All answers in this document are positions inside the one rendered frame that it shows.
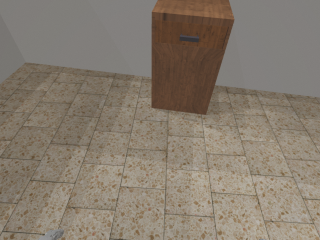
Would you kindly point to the robot left hand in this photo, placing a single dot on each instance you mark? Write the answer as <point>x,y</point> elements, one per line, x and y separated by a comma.
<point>52,234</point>

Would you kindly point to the handle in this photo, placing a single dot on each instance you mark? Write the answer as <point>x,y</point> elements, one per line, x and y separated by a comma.
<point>189,38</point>

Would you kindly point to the cabinet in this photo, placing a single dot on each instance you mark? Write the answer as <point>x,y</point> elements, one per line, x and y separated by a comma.
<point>183,77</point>

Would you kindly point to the drawer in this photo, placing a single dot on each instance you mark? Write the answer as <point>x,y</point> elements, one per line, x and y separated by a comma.
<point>210,36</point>

